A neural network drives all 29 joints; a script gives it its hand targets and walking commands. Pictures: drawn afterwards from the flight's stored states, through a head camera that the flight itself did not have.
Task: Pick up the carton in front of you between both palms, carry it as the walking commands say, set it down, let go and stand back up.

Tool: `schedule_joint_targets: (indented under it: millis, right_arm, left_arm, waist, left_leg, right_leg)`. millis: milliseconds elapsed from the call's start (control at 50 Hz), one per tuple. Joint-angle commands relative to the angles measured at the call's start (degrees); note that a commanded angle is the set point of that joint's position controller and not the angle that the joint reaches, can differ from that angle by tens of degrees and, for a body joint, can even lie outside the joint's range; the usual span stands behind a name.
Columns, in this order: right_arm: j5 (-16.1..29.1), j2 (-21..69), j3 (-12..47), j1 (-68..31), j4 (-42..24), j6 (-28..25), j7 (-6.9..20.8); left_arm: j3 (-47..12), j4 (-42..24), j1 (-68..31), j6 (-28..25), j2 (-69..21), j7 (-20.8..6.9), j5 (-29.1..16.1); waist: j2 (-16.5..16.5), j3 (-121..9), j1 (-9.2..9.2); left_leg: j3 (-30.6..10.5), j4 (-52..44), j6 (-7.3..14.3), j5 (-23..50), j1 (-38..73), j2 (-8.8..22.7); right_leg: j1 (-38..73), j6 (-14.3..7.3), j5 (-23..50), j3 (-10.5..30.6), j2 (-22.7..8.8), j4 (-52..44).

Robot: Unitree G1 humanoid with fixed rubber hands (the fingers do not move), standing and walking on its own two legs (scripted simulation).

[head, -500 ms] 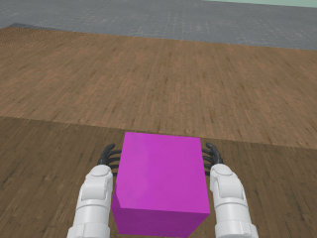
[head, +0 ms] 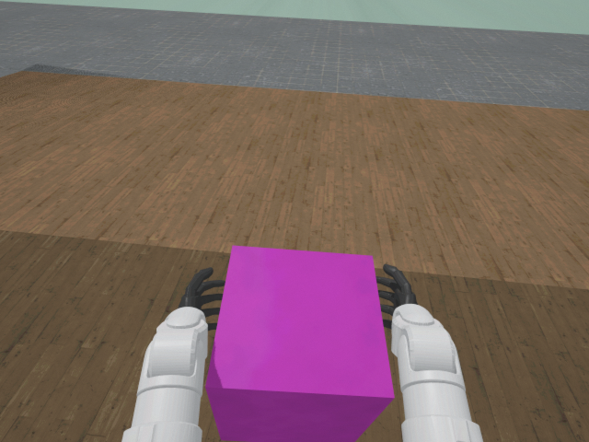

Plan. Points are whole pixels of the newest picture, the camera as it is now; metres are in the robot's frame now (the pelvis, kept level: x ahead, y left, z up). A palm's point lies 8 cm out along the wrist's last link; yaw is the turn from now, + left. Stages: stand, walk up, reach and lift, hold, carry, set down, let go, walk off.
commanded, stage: hold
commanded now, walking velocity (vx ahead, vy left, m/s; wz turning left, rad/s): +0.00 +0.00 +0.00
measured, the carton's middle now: (294, 351) +0.28 +0.00 -0.03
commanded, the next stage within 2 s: carry in 0.10 s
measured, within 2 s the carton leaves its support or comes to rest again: neither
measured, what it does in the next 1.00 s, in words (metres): walks ahead: left foot, then right foot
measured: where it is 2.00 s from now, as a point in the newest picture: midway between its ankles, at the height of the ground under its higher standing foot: (307, 298)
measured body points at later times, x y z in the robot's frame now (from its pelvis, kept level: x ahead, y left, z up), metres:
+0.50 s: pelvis +0.06 -0.02 +0.00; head +0.03 -0.02 +0.45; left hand +0.35 +0.12 +0.08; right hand +0.34 -0.18 +0.09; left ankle +0.09 +0.10 -0.72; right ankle +0.00 -0.11 -0.75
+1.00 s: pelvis +0.32 -0.07 -0.02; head +0.31 -0.08 +0.43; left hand +0.59 +0.07 +0.07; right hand +0.59 -0.23 +0.06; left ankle +0.18 +0.07 -0.69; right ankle +0.38 -0.14 -0.75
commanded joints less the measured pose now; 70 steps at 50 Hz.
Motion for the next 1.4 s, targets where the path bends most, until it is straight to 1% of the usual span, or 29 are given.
schedule_joint_targets:
  millis: [0,60,80,100,140,160,240,280,300,360,440,500,520,560,600,640,760,840,860,880,900,940,980,1100,1260,1320,1340,1360,1380]
  right_arm:
    - [13.9,53.5,27.2,-27.7,1.6,-0.8,14.9]
    - [14.3,54.9,27.9,-29.8,1.7,-1.3,15.5]
    - [15.9,55.9,30.2,-31.9,1.3,-1.2,15.2]
    - [17.4,56.9,30.9,-31.7,-0.2,-1.0,14.9]
    - [18.6,57.5,34.2,-31.0,-3.7,0.7,13.8]
    - [19.3,57.2,35.8,-31.1,-6.8,1.7,13.0]
    - [20.9,53.9,40.5,-27.3,-15.5,8.1,9.3]
    - [22.0,52.0,41.5,-26.7,-18.8,11.8,7.7]
    - [23.0,51.2,42.4,-28.0,-20.6,13.6,7.1]
    - [27.6,51.0,45.4,-28.3,-26.1,17.1,6.1]
    - [30.3,49.8,48.3,-19.9,-33.1,21.5,4.1]
    - [30.2,48.8,47.5,-13.8,-36.9,24.0,3.1]
    - [29.8,48.3,46.4,-11.8,-37.1,24.6,2.9]
    - [28.6,47.3,44.6,-8.0,-38.2,25.6,2.4]
    - [29.2,48.9,45.0,-10.6,-42.6,26.4,1.8]
    - [30.3,50.4,46.3,-15.2,-45.3,27.1,1.2]
    - [32.9,46.0,47.8,-12.7,-44.7,28.6,1.2]
    - [32.3,43.5,47.1,-12.4,-43.3,29.3,1.4]
    - [32.2,43.1,46.9,-12.9,-43.3,29.5,1.4]
    - [32.2,43.4,47.0,-13.3,-43.8,29.8,1.5]
    - [32.4,43.5,47.0,-12.9,-42.7,30.0,1.8]
    - [33.0,47.6,48.2,-13.8,-43.3,29.1,2.7]
    - [32.2,51.9,48.3,-12.6,-43.5,27.6,3.4]
    - [28.7,52.8,48.3,-9.5,-44.7,24.0,2.6]
    - [29.9,47.2,48.9,-7.1,-47.3,26.9,2.4]
    - [31.0,45.5,47.8,-7.6,-46.8,27.7,2.4]
    - [31.1,45.0,47.3,-7.7,-46.5,27.9,2.5]
    - [30.7,43.8,46.5,-6.9,-45.5,27.8,2.6]
    - [31.4,45.9,46.8,-6.7,-44.6,27.7,2.9]
  left_arm:
    - [-26.7,-0.6,-32.1,-2.0,-51.3,-14.6,-14.2]
    - [-27.7,-0.8,-34.5,-2.6,-53.4,-15.2,-14.8]
    - [-30.2,-1.5,-36.9,-2.5,-54.9,-15.0,-16.5]
    - [-31.7,-3.7,-38.0,-2.0,-55.4,-14.7,-17.9]
    - [-35.2,-8.9,-39.8,-0.2,-56.4,-14.3,-20.8]
    - [-37.1,-11.2,-40.1,1.0,-56.4,-14.0,-22.4]
    - [-41.4,-14.5,-35.8,6.8,-54.1,-12.1,-25.4]
    - [-40.1,-15.4,-32.1,9.7,-50.4,-10.8,-25.3]
    - [-40.1,-17.2,-31.7,11.4,-48.9,-9.9,-25.3]
    - [-41.2,-26.5,-29.7,15.5,-47.4,-6.4,-25.7]
    - [-44.0,-33.9,-21.9,20.0,-46.9,-3.9,-28.2]
    - [-44.6,-37.7,-16.0,22.8,-46.4,-3.4,-28.8]
    - [-44.6,-38.7,-15.6,23.6,-46.2,-3.4,-28.8]
    - [-45.6,-42.3,-16.6,25.5,-46.4,-3.7,-30.9]
    - [-47.1,-46.3,-20.9,26.7,-47.2,-4.3,-33.6]
    - [-46.4,-45.8,-21.1,27.1,-47.1,-4.3,-34.1]
    - [-42.8,-42.5,-13.2,27.7,-43.6,-2.0,-30.8]
    - [-41.4,-40.4,-11.8,28.2,-42.1,-1.7,-29.6]
    - [-41.1,-40.3,-11.8,28.2,-41.9,-1.7,-29.5]
    - [-40.9,-40.7,-11.9,28.1,-40.7,-1.7,-29.4]
    - [-41.3,-39.9,-11.7,28.2,-41.1,-1.8,-29.8]
    - [-43.5,-42.2,-13.9,27.4,-47.0,-2.7,-30.9]
    - [-46.2,-44.0,-15.8,26.0,-51.6,-3.8,-32.5]
    - [-49.2,-47.4,-17.0,24.0,-50.5,-5.7,-34.4]
    - [-46.1,-46.6,-9.3,26.1,-43.9,-4.8,-31.7]
    - [-45.7,-47.5,-11.5,27.1,-42.8,-4.1,-31.3]
    - [-45.6,-47.6,-12.6,27.3,-42.1,-3.9,-31.3]
    - [-46.0,-48.7,-12.8,27.7,-42.5,-3.9,-31.7]
    - [-46.3,-48.3,-12.9,27.7,-43.0,-3.9,-32.0]
  waist:
    - [-0.5,-7.4,0.58]
    - [-0.3,-10.5,0.39]
    - [3.8,-10.5,0.22]
    - [6.4,-10.6,0.42]
    - [10.5,-11.8,-0.06]
    - [13.6,-13.0,0.60]
    - [-0.6,-17.0,1.15]
    - [-17.2,-11.9,2.50]
    - [-13.7,-8.7,2.95]
    - [-3.9,-11.6,2.15]
    - [-8.3,-16.1,2.24]
    - [-5.1,-19.0,1.47]
    - [-1.0,-21.0,0.28]
    - [19.2,-19.2,-1.25]
    - [9.1,-15.7,-1.35]
    - [3.1,-13.2,-1.17]
    - [8.1,-12.1,-0.80]
    - [4.1,-13.2,0.81]
    - [0.0,-15.9,2.00]
    - [-14.4,-18.6,2.79]
    - [-16.7,-17.6,2.55]
    - [-5.1,-18.7,2.27]
    - [-1.0,-19.9,1.83]
    - [-4.7,-15.4,1.72]
    - [-8.9,-9.4,1.94]
    - [-6.2,-15.6,-0.07]
    - [-1.7,-20.3,-1.46]
    - [16.0,-25.2,-1.14]
    - [17.4,-24.2,-0.70]
  left_leg:
    - [1.0,-1.9,0.6,0.9,2.4,-4.0]
    - [0.9,-1.2,0.8,1.8,3.3,-3.8]
    - [0.7,1.1,0.8,-13.7,-3.7,6.1]
    - [-2.1,-0.9,1.4,-28.9,-4.4,5.9]
    - [-10.5,-8.0,4.2,-40.3,-8.4,11.9]
    - [-12.9,-9.9,5.5,-36.3,-10.5,14.9]
    - [0.2,3.1,2.8,-27.1,-16.2,7.0]
    - [10.7,23.5,-0.3,-20.4,-33.9,0.1]
    - [8.2,26.3,-0.4,-16.5,-37.3,3.5]
    - [8.9,21.2,0.0,-14.1,-32.3,4.4]
    - [14.6,10.7,-0.2,-8.1,-25.4,2.0]
    - [16.6,1.6,0.1,-3.0,-7.0,1.5]
    - [12.1,1.2,2.0,-4.2,5.6,5.2]
    - [-18.2,-7.5,10.9,-16.4,19.9,24.9]
    - [-18.7,-7.1,14.8,-6.9,14.8,27.3]
    - [-11.9,-10.4,12.2,-12.8,7.7,24.4]
    - [7.4,-10.1,6.5,-8.0,-3.6,16.4]
    - [16.2,5.7,2.7,-2.0,-12.7,11.2]
    - [18.3,17.2,0.6,0.0,-20.4,9.0]
    - [18.0,35.1,-2.3,-11.9,-31.3,3.3]
    - [11.6,44.1,-1.4,-20.5,-40.3,2.5]
    - [7.5,52.5,0.7,-18.3,-42.8,7.4]
    - [5.1,48.3,1.4,-11.2,-40.2,10.1]
    - [11.5,27.8,0.8,1.8,-37.4,7.9]
    - [18.7,10.2,2.1,8.4,-28.6,3.9]
    - [22.1,6.2,3.7,3.4,-8.1,-0.4]
    - [13.6,6.2,5.9,-1.2,7.0,6.1]
    - [-14.5,0.7,11.7,-7.1,17.0,23.1]
    - [-26.0,-4.9,15.1,-0.9,20.3,26.3]
  right_leg:
    - [-3.5,0.5,2.8,0.1,2.5,-3.4]
    - [-3.3,0.3,3.5,0.1,2.7,-2.8]
    - [-11.1,-0.4,-11.3,1.2,-5.9,1.4]
    - [-15.9,-0.9,-25.9,1.2,-4.2,2.1]
    - [-17.3,0.8,-20.8,-5.5,-0.3,16.3]
    - [-16.0,1.2,-13.6,-7.4,-0.3,22.5]
    - [-6.4,-1.0,-16.4,-4.4,-2.6,3.3]
    - [0.0,-7.1,-32.6,19.5,-18.1,-10.7]
    - [-2.2,-10.4,-30.3,22.5,-22.6,-12.3]
    - [-3.4,-10.2,-18.4,14.8,-19.6,-11.2]
    - [0.6,-8.1,-6.9,3.2,-15.2,-7.3]
    - [-8.0,-6.0,-7.0,-3.6,-11.5,2.2]
    - [-17.6,-4.3,-6.5,-6.4,-10.0,9.7]
    - [-44.2,0.3,-18.6,-12.6,-3.4,30.3]
    - [-47.7,-0.9,-19.7,-7.3,-7.1,35.8]
    - [-45.1,-0.9,-16.5,-7.4,-8.2,32.4]
    - [-26.1,0.4,0.7,-15.9,-4.8,13.6]
    - [-6.1,-0.4,0.3,-20.3,-2.6,7.9]
    - [4.0,-2.7,-5.0,-12.3,-6.9,6.6]
    - [10.5,-7.7,-15.4,12.8,-21.1,-3.1]
    - [13.9,-11.9,-13.4,23.6,-26.6,-7.4]
    - [10.4,-11.3,0.4,17.6,-25.9,-6.0]
    - [5.8,-9.6,0.8,11.5,-24.4,-7.1]
    - [3.9,-7.0,4.8,-5.6,-18.0,-11.2]
    - [6.3,-5.2,22.7,-14.4,-15.4,-6.7]
    - [1.7,-2.4,34.9,-19.8,-12.1,12.9]
    - [-9.7,-0.7,23.3,-18.6,-10.3,25.5]
    - [-24.1,2.0,3.0,-18.0,-4.4,43.8]
    - [-36.1,1.8,-16.0,-11.1,-0.6,52.9]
